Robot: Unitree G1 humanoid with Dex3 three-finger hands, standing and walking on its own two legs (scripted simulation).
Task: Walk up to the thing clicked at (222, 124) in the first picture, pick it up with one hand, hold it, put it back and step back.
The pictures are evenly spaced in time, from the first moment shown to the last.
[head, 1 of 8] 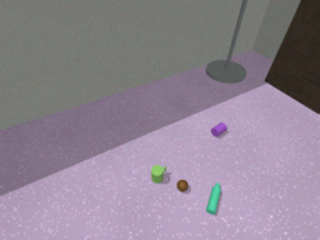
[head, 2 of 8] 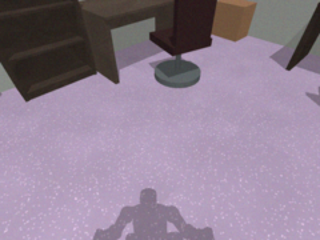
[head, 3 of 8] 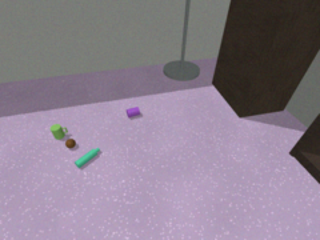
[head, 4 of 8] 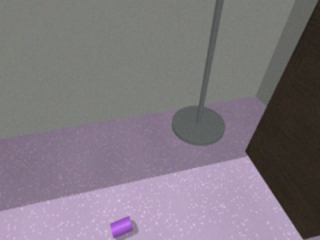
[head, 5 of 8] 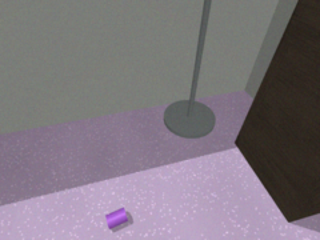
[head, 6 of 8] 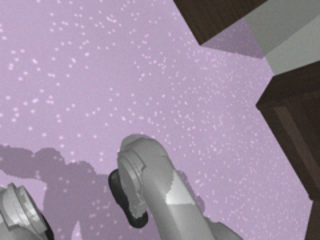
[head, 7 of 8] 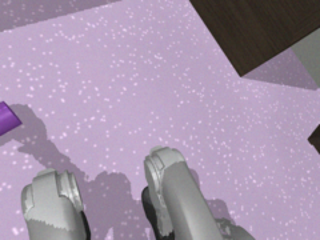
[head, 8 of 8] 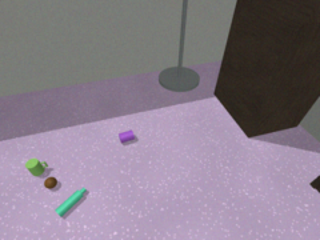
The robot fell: no
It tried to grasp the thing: yes
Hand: left
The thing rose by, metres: 0.67
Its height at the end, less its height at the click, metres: +0.00
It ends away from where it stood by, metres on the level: 0.01
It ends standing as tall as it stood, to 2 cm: yes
